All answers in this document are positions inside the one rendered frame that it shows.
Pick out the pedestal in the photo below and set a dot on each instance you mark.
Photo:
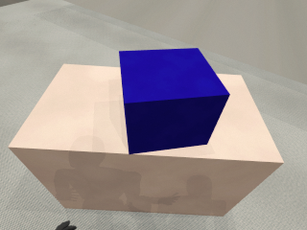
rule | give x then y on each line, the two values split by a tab
75	143

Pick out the carton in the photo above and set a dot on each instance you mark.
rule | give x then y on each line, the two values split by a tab
172	98

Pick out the left robot hand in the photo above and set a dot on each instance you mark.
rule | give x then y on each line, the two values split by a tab
65	226

